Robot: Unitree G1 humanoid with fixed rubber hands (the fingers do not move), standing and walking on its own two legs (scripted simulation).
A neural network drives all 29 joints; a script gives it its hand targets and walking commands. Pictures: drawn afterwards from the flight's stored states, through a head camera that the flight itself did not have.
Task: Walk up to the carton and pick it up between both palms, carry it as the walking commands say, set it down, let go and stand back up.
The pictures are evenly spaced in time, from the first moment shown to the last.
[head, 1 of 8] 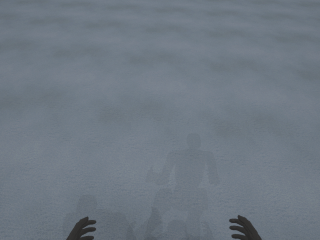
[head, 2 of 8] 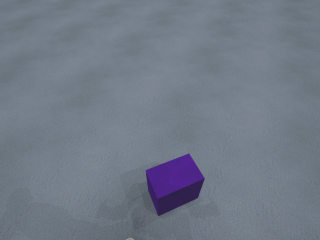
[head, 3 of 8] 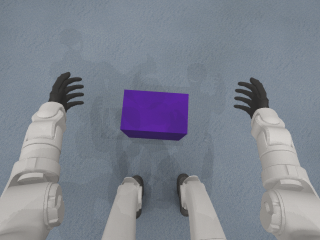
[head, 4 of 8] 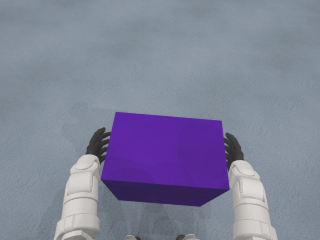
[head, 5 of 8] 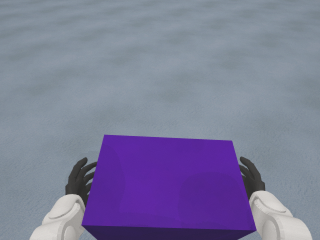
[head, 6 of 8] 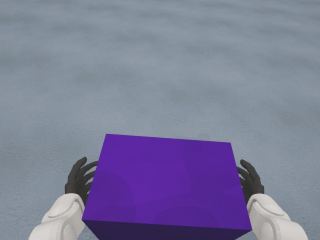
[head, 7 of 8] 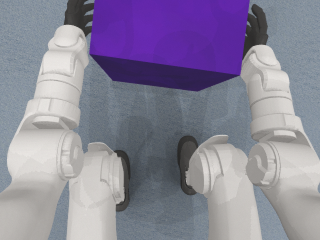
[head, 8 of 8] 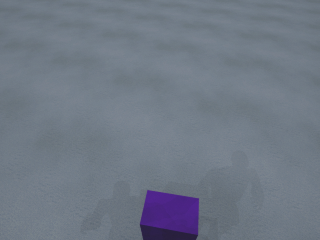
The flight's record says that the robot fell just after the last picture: no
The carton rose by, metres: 0.67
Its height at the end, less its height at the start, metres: +0.00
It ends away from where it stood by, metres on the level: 1.28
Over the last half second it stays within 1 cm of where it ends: yes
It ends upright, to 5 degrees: yes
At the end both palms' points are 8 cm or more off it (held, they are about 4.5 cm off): yes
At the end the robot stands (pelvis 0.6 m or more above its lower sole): yes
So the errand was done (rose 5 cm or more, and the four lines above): yes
